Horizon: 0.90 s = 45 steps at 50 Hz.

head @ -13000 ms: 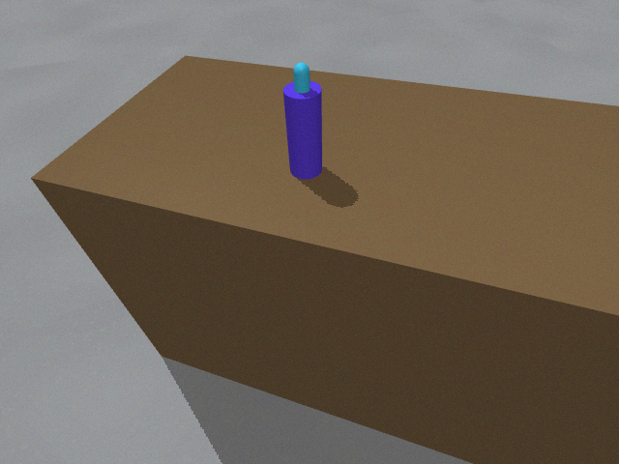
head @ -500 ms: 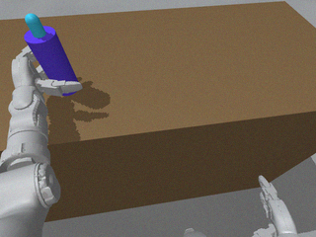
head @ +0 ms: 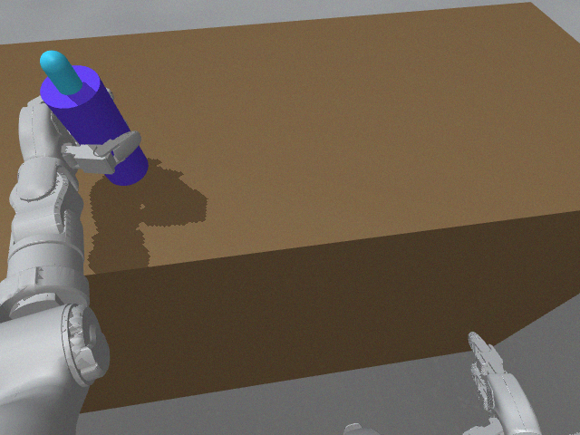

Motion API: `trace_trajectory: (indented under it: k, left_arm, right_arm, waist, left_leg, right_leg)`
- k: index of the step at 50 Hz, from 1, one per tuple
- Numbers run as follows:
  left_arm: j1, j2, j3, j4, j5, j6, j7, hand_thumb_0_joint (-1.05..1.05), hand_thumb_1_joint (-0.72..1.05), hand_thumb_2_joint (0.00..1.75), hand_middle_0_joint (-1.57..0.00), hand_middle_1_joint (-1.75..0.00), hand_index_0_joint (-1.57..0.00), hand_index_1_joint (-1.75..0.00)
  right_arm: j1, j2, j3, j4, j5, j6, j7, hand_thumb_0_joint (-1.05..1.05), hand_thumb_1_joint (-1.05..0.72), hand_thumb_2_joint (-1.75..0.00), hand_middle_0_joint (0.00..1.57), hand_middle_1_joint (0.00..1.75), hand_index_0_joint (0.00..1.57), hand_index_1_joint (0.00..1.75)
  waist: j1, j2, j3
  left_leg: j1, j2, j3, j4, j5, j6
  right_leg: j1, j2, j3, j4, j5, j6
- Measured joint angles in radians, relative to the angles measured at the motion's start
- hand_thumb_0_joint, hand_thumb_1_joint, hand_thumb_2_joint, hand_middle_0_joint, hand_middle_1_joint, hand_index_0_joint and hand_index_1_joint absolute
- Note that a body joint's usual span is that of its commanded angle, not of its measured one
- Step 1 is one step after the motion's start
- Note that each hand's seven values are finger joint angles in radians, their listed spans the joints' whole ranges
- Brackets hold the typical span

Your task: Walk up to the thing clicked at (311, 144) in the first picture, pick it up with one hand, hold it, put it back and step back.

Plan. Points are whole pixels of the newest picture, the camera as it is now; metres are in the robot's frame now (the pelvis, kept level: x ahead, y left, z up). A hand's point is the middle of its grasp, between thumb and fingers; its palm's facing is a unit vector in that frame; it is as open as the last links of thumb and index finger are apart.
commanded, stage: settle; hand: left
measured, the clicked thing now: (95, 122) +0.49 +0.20 +0.18
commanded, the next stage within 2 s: lift in 0.66 s
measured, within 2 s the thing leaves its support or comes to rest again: leaves its support in 0.40 s
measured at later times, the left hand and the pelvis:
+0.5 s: hand (99, 141) +0.47 +0.20 +0.17, palm faces +0.16 -0.99 -0.04, open 9.1 cm; pelvis -0.01 +0.00 +0.01, yaw +1 degrees
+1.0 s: hand (84, 123) +0.45 +0.19 +0.21, palm faces +0.15 -0.99 -0.02, open 9.1 cm; pelvis -0.02 +0.00 +0.02, yaw +1 degrees
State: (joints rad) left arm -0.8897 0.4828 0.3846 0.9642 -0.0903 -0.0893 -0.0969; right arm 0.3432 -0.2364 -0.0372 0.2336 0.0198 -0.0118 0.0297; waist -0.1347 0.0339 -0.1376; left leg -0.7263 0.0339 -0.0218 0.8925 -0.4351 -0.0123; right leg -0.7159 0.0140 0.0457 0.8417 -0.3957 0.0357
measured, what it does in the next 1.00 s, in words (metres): stands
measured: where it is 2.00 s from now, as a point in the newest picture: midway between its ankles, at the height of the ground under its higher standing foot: outside the picture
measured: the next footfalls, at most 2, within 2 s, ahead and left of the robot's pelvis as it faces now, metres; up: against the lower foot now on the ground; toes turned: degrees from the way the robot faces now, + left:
none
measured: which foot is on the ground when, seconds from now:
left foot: down 0.00-1.00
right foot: down 0.00-1.00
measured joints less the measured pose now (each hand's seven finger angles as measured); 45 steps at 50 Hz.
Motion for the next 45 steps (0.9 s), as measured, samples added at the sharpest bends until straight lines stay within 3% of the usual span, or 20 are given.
trace_trajectory:
  k: [25,45]
  left_arm:
    - [0.093,-0.052,-0.051,-0.147,-0.005,0.143,0.033,-0.03,-0.43,1.15,-0.73,-1.12,-0.86,-1.20]
    - [0.006,-0.038,-0.061,-0.047,-0.020,0.146,0.024,-0.03,-0.44,1.19,-0.72,-1.15,-0.84,-1.24]
  right_arm:
    - [-0.062,0.011,0.013,0.125,0.002,-0.061,-0.059,-0.01,0.52,-0.06,0.06,0.05,0.06,0.05]
    - [-0.065,0.006,0.014,0.176,0.015,-0.120,-0.096,-0.01,0.54,-0.05,0.05,0.05,0.06,0.05]
  waist:
    - [0.016,0.001,0.030]
    - [0.022,-0.003,0.041]
  left_leg:
    - [0.117,0.000,-0.011,-0.074,0.037,-0.005]
    - [0.173,-0.004,-0.012,-0.127,0.081,-0.006]
  right_leg:
    - [0.124,-0.002,-0.013,-0.078,0.035,-0.005]
    - [0.179,-0.007,-0.014,-0.126,0.075,-0.006]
